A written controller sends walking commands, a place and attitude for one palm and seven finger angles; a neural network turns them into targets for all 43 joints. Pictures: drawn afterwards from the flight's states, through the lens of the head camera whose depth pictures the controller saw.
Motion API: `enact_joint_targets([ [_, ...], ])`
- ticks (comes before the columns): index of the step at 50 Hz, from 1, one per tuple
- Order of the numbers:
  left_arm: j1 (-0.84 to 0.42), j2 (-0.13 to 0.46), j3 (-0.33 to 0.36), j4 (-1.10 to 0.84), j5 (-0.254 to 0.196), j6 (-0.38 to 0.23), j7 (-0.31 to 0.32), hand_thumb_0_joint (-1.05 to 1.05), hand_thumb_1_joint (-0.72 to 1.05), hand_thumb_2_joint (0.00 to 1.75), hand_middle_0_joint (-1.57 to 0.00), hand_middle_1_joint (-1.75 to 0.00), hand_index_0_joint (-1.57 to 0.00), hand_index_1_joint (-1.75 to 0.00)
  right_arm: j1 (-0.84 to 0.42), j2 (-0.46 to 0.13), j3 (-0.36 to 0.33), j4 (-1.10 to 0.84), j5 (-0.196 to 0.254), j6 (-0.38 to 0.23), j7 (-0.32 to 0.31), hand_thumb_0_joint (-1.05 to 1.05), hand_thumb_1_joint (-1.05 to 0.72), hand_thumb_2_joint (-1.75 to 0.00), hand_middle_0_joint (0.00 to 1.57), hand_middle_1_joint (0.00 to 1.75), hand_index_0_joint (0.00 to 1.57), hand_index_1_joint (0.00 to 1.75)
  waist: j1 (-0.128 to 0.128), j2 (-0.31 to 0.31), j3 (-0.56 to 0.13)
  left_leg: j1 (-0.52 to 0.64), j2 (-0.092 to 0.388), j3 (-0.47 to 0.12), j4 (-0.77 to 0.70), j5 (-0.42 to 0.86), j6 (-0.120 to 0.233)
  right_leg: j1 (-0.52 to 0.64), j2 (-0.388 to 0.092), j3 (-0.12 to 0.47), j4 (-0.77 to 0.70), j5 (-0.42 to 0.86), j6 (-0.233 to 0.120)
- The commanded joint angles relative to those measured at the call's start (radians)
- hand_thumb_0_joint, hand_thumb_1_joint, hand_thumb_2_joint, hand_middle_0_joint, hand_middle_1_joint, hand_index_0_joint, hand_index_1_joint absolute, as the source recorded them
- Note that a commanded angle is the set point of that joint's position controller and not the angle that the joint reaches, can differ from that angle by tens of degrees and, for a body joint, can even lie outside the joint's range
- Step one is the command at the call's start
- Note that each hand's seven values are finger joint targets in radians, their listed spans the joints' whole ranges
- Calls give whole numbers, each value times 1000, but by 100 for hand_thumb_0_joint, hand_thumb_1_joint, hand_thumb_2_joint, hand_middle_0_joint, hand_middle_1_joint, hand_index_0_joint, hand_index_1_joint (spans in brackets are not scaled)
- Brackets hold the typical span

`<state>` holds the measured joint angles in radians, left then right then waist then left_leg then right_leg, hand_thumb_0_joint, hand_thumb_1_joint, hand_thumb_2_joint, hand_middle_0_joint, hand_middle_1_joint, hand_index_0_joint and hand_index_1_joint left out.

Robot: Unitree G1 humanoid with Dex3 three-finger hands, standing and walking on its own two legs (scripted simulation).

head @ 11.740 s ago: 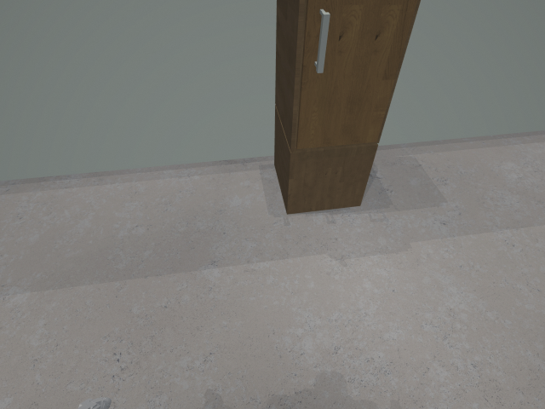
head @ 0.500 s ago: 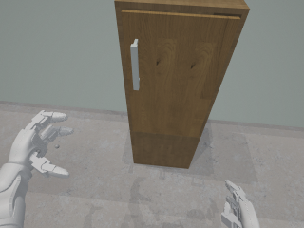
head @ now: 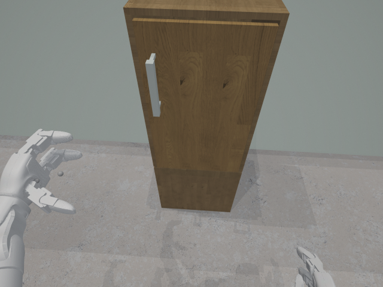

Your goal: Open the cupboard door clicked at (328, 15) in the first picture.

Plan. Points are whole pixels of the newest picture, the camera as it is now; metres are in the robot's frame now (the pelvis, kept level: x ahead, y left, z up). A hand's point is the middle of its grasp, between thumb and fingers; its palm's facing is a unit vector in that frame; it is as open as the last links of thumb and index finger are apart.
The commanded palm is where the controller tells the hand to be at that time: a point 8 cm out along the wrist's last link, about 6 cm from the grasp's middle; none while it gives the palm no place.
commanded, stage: raise the hand with hooked fingers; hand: left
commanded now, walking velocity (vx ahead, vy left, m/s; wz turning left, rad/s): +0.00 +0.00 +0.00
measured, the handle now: (155, 86) +0.60 +0.15 +0.10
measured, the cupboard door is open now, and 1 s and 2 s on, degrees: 0 0 0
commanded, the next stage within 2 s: move the hooked fingers beside the handle in 0.20 s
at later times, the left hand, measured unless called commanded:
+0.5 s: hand (75, 162) +0.32 +0.26 +0.11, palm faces +0.03 -1.00 +0.00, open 14.0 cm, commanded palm +0.30 +0.30 +0.11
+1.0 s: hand (96, 133) +0.40 +0.24 +0.11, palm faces -0.01 -1.00 +0.01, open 14.0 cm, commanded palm +0.38 +0.29 +0.11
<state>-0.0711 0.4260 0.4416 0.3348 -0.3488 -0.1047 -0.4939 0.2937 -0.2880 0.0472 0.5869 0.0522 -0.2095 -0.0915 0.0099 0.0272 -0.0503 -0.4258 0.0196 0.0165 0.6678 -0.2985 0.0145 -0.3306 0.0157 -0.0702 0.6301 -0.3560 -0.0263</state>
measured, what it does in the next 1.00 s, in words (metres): stands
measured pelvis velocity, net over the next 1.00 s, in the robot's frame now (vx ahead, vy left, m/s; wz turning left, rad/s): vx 0.01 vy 0.01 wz -0.01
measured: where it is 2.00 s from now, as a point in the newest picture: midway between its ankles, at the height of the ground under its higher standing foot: outside the picture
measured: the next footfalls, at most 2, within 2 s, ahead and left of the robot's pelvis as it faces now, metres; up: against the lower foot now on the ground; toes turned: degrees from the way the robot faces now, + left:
none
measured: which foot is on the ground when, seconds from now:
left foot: down 0.00-1.00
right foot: down 0.00-1.00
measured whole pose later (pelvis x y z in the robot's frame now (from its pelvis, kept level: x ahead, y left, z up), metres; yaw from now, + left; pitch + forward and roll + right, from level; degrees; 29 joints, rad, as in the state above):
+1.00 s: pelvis +0.01 +0.01 -0.01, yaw -1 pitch +7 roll -1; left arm -0.47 0.43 0.37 0.69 -0.26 -0.17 -0.40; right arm 0.34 -0.28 0.04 0.62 0.05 -0.11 -0.08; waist -0.03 0.02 -0.06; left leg -0.52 0.02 0.03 0.72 -0.33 0.03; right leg -0.42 0.01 -0.06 0.68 -0.38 -0.01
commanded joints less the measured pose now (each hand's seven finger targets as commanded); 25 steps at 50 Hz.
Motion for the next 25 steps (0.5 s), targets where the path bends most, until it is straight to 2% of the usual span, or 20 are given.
enact_joint_targets([
  [1,-281,302,103,-221,-22,-89,18,0,-50,30,-30,-120,-30,-120,-88,-118,-50,-143,5,-57,-13,0,-90,-90,20,30,20,30,2,106,-201,194,-26,-39,-78,185,24,-21,14,38,-96,241,1],
  [2,-270,293,91,-201,-19,-82,13,0,-50,30,-30,-120,-30,-120,-89,-118,-51,-143,7,-56,-15,0,-90,-90,20,30,20,30,1,123,-182,183,-27,-34,-77,168,23,-32,12,41,-102,227,3],
  [3,-274,291,86,-196,-26,-75,6,0,-50,30,-30,-120,-30,-120,-88,-120,-51,-144,8,-54,-16,0,-90,-90,20,30,20,30,1,78,-184,172,-28,-33,-69,169,25,-11,10,53,-104,236,7],
  [4,-268,286,81,-175,-27,-65,-1,0,-50,30,-30,-120,-30,-120,-96,-120,-50,-143,11,-54,-17,0,-90,-90,20,30,20,30,-1,84,-176,164,-28,-30,-65,166,26,-18,5,62,-108,244,10],
  [7,-268,272,66,-143,-34,-52,-16,0,-50,30,-30,-120,-30,-120,-97,-123,-52,-141,16,-53,-22,0,-90,-90,20,30,20,30,-7,7,-156,135,-28,-31,-62,149,28,-23,0,71,-117,232,22],
  [8,-259,283,79,-126,-44,-50,-23,0,-50,30,-30,-120,-30,-120,-94,-127,-51,-143,14,-53,-22,0,-90,-90,20,30,20,30,-1,-25,-154,126,-27,-30,-52,155,28,-16,-1,86,-115,242,26],
  [10,-275,279,76,-114,-46,-49,-26,0,-50,30,-30,-120,-30,-120,-99,-125,-51,-141,17,-51,-23,0,-90,-90,20,30,20,30,-6,-24,-152,108,-29,-26,-45,141,26,-19,-12,103,-119,235,34],
  [12,-293,292,85,-145,-41,-67,-17,0,-50,30,-30,-120,-30,-120,-101,-120,-51,-143,17,-54,-21,0,-90,-90,20,30,20,30,-1,13,-182,128,-30,-25,-47,149,26,-11,-11,98,-113,234,31],
  [14,-298,307,101,-162,-41,-78,-8,0,-50,30,-30,-120,-30,-120,-103,-118,-51,-146,13,-54,-18,0,-90,-90,20,30,20,30,4,10,-204,124,-28,-23,-35,166,27,13,-19,120,-106,274,38],
  [15,-286,296,95,-148,-40,-79,-6,0,-50,30,-30,-120,-30,-120,-101,-116,-49,-145,14,-53,-17,0,-90,-90,20,30,20,30,3,0,-195,115,-28,-23,-38,156,26,8,-19,117,-107,262,39],
  [18,-430,312,79,-92,-26,-85,9,0,-50,30,-30,-120,-30,-120,-93,-122,-47,-123,16,-42,-26,0,-90,-90,20,30,20,30,-26,-19,-134,85,-26,-26,-33,112,25,-40,-14,123,-117,185,38],
  [20,-531,290,31,-35,-8,-81,9,0,-50,30,-30,-120,-30,-120,-91,-122,-44,-109,21,-40,-32,0,-90,-90,20,30,20,30,-47,28,-115,87,-26,-28,-36,71,25,-80,-15,123,-127,120,33],
  [22,-574,302,24,6,6,-86,11,0,-50,30,-30,-120,-30,-120,-80,-125,-45,-99,20,-40,-37,0,-90,-90,20,30,20,30,-48,44,-148,99,-25,-33,-35,69,26,-78,-17,121,-124,106,28],
  [23,-586,309,22,5,7,-87,9,0,-50,30,-30,-120,-30,-120,-75,-128,-46,-102,20,-37,-36,0,-90,-90,20,30,20,30,-43,24,-179,103,-24,-33,-27,87,27,-59,-15,125,-115,125,28],
  [25,-651,291,-15,6,22,-96,13,0,-50,30,-30,-120,-30,-120,-73,-124,-45,-98,21,-35,-37,0,-90,-90,20,30,20,30,-49,62,-224,130,-26,-35,-32,104,29,-58,-13,107,-102,155,22],
])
